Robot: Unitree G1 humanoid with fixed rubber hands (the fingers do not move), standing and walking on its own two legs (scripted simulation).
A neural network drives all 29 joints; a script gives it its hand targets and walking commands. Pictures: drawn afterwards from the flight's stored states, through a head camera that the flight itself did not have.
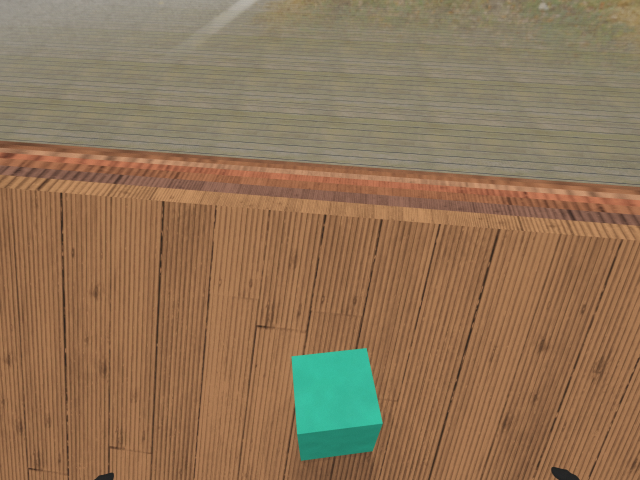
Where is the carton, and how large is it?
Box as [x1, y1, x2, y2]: [291, 348, 382, 460]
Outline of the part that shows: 366,348 291,356 297,436 301,460 372,450 382,422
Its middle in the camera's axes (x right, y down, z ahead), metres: +0.04 +0.48 +1.10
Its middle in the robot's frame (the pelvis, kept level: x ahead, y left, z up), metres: +0.45 -0.02 -0.66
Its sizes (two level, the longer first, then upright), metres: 0.210 0.200 0.250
